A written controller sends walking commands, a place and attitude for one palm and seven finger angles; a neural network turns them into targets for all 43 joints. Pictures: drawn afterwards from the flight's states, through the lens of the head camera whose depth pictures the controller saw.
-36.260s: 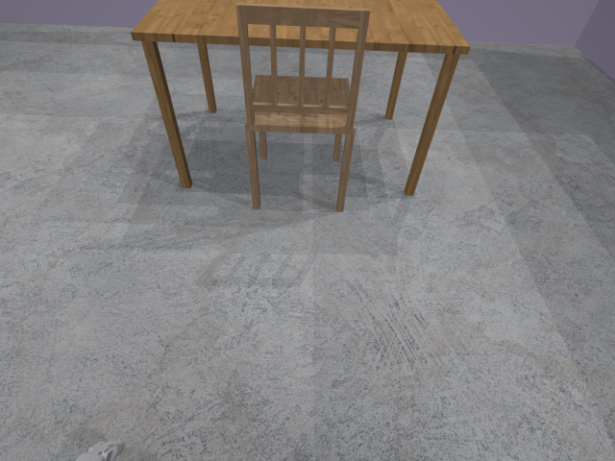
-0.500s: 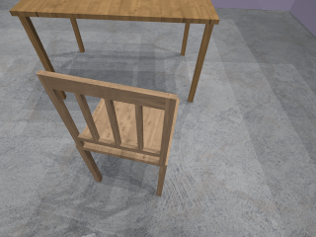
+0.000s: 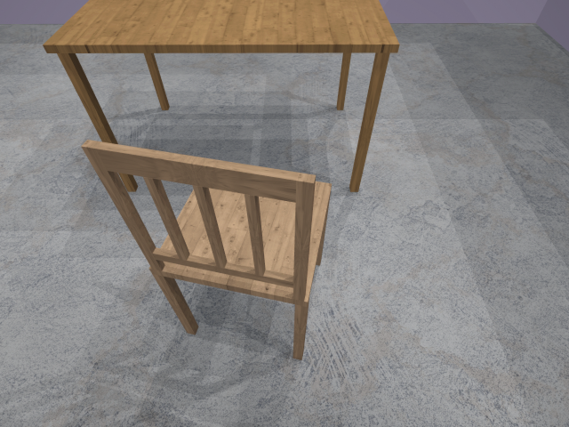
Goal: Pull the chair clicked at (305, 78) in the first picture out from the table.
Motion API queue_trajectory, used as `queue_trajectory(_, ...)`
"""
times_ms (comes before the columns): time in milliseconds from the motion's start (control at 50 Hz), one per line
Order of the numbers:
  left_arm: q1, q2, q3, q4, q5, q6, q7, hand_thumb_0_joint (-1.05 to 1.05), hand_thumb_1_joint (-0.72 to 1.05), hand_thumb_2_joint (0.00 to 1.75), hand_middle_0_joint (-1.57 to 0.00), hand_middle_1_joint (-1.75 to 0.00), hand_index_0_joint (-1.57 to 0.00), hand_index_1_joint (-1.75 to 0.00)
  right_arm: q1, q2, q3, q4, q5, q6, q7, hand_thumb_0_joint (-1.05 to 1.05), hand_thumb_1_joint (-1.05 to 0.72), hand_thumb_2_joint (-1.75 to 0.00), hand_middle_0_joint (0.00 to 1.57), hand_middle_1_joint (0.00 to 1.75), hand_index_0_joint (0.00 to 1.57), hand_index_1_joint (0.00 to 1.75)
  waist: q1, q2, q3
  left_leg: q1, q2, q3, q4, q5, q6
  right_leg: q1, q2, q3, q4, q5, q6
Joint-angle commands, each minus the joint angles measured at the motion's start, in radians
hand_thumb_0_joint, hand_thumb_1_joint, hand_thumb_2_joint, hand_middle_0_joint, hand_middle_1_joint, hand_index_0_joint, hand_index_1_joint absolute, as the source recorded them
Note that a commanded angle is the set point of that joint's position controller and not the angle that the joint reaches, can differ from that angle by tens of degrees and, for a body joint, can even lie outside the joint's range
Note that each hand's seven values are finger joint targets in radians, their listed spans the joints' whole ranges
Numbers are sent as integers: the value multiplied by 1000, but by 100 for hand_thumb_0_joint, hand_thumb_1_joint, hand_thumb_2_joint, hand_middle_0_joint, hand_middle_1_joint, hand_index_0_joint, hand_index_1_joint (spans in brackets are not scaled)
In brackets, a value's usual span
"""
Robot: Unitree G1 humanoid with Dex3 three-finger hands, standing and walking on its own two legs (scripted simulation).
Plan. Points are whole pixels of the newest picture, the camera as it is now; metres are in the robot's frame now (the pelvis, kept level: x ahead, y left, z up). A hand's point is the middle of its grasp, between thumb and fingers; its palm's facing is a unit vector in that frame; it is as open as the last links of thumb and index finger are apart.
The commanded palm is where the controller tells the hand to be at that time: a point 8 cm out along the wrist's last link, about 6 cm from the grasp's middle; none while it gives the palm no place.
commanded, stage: let the arm hang, fingers relaxed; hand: left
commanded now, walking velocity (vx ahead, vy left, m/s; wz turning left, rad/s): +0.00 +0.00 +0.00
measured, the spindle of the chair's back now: (212, 229) +0.49 +0.19 -0.10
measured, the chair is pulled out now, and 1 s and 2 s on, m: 0.64 0.64 0.64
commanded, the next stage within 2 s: look to check the result in 0.32 s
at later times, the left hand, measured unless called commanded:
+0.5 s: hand out of the picture +0.00 +0.16 -0.17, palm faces +0.04 -0.98 -0.18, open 7.3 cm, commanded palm none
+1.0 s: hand out of the picture +0.01 +0.16 -0.17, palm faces +0.05 -0.98 -0.20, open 7.3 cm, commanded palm none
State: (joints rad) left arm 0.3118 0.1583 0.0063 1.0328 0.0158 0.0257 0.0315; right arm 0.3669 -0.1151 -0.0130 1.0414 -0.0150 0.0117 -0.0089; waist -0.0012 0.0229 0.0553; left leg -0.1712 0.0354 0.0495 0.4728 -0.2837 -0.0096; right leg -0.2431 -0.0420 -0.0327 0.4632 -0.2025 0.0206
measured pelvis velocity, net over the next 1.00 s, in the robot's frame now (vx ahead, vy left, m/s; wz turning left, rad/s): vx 0.01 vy -0.01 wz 0.00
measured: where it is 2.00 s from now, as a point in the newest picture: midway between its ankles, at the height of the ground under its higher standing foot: outside the picture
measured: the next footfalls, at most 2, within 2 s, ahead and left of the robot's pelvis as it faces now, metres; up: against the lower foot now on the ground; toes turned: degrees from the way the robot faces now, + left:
none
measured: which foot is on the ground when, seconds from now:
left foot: down 0.00-1.00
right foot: down 0.00-1.00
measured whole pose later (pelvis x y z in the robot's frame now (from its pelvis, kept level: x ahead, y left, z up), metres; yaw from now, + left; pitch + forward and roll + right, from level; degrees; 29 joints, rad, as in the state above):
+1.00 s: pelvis +0.01 -0.01 +0.00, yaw +0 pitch -2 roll +0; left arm 0.29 0.13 0.02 1.07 0.02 0.01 0.04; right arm 0.33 -0.10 -0.02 1.08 -0.01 -0.01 -0.03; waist 0.00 0.01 0.06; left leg -0.13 0.04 0.05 0.43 -0.28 -0.02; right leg -0.21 -0.04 -0.04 0.45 -0.21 0.01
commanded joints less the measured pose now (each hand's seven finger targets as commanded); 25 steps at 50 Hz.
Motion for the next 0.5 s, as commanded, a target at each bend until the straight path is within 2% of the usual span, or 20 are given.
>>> queue_trajectory(0, 50, 96, 19, -31, -4, -23, 9, 0, 90, 90, -20, -30, -20, -30, 93, -90, -16, -13, 4, -20, -15, 0, -90, -90, 20, 30, 20, 30, -3, -27, 21, -59, 60, -61, -112, 59, 48, 19, -54, 62, -86, 16, -51)
queue_trajectory(20, 49, 90, 20, -26, -5, -23, 10, 0, 90, 90, -20, -30, -20, -30, 88, -84, -16, -9, 5, -19, -17, 0, -90, -90, 20, 30, 20, 30, -2, -12, 44, -66, 62, -60, -120, 60, 49, 14, -48, 60, -88, 20, -53)
queue_trajectory(100, 60, 80, 23, -15, -5, -28, 12, 0, 90, 90, -20, -30, -20, -30, 92, -75, -14, -1, 5, -26, -21, 0, -90, -90, 20, 30, 20, 30, 0, -1, -1, -40, 65, -60, -110, 125, 46, 45, -55, 56, -70, 84, -52)
queue_trajectory(140, 61, 72, 20, -8, -3, -25, 12, 0, 90, 90, -20, -30, -20, -30, 80, -71, -16, 1, 5, -23, -23, 0, -90, -90, 20, 30, 20, 30, 1, 11, 43, -51, 66, -58, -116, 107, 47, 20, -52, 56, -78, 72, -51)
queue_trajectory(200, 61, 70, 22, -5, -3, -27, 11, 0, 90, 90, -20, -30, -20, -30, 88, -69, -17, 2, 5, -23, -23, 0, -90, -90, 20, 30, 20, 30, -4, 2, 32, -46, 64, -57, -113, 99, 45, 25, -53, 57, -81, 65, -51)
queue_trajectory(220, 58, 65, 21, -3, -3, -26, 11, 0, 90, 90, -20, -30, -20, -30, 83, -62, -17, 5, 6, -21, -24, 0, -90, -90, 20, 30, 20, 30, -2, 3, 65, -53, 67, -55, -122, 95, 48, 14, -50, 51, -88, 66, -52)
queue_trajectory(300, 60, 65, 23, -1, -3, -29, 11, 0, 90, 90, -20, -30, -20, -30, 85, -70, -18, 7, 6, -24, -24, 0, -90, -90, 20, 30, 20, 30, -4, -29, 27, -34, 65, -58, -113, 111, 46, 29, -55, 53, -84, 73, -49)
queue_trajectory(320, 56, 60, 22, 1, -3, -27, 11, 0, 90, 90, -20, -30, -20, -30, 77, -64, -20, 8, 6, -21, -24, 0, -90, -90, 20, 30, 20, 30, -2, -15, 61, -45, 65, -57, -120, 95, 47, 16, -51, 49, -92, 61, -50)
queue_trajectory(400, 56, 65, 24, 0, -3, -28, 11, 0, 90, 90, -20, -30, -20, -30, 82, -71, -19, 10, 4, -22, -23, 0, -90, -90, 20, 30, 20, 30, -5, -16, 28, -32, 64, -59, -117, 95, 44, 24, -54, 53, -87, 53, -50)
queue_trajectory(440, 58, 64, 23, 0, -3, -28, 11, 0, 90, 90, -20, -30, -20, -30, 77, -73, -19, 11, 4, -24, -24, 0, -90, -90, 20, 30, 20, 30, -2, 10, 33, -35, 66, -61, -121, 107, 46, 30, -52, 52, -85, 71, -51)
queue_trajectory(480, 59, 66, 24, 0, -4, -30, 11, 0, 90, 90, -20, -30, -20, -30, 76, -74, -19, 10, 5, -25, -24, 0, -90, -90, 20, 30, 20, 30, -2, -6, 12, -21, 66, -56, -112, 126, 44, 38, -55, 51, -80, 91, -51)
